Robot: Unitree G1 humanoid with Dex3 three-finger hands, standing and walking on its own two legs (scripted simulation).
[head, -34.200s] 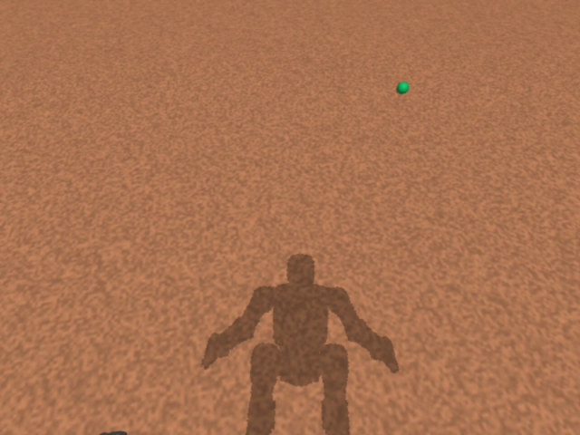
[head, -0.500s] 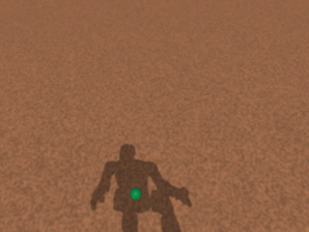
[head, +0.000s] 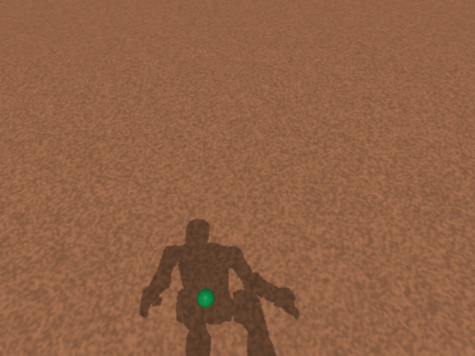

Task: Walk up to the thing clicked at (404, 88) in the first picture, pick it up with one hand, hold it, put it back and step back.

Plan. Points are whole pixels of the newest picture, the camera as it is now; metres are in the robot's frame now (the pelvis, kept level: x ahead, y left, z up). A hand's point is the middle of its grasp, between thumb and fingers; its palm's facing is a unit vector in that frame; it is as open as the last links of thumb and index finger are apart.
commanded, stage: stand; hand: left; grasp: from above
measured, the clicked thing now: (205, 298) +0.42 +0.17 -0.75
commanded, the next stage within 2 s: step back in 1.34 s
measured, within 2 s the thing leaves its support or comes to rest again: neither
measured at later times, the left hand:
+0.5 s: hand out of the picture +0.08 +0.24 -0.16, palm faces +0.03 -0.94 -0.33, open 7.4 cm
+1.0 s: hand out of the picture +0.08 +0.24 -0.16, palm faces +0.01 -0.94 -0.34, open 7.4 cm
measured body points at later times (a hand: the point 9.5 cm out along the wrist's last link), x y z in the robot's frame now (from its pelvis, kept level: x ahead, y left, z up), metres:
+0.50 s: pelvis +0.01 +0.00 +0.00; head +0.02 -0.01 +0.45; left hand +0.08 +0.29 -0.13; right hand +0.08 -0.29 -0.14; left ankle +0.01 +0.13 -0.75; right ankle +0.00 -0.12 -0.75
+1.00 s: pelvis +0.00 -0.01 +0.00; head +0.01 -0.01 +0.45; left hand +0.07 +0.29 -0.13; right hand +0.07 -0.30 -0.14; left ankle +0.01 +0.13 -0.75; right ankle +0.00 -0.12 -0.75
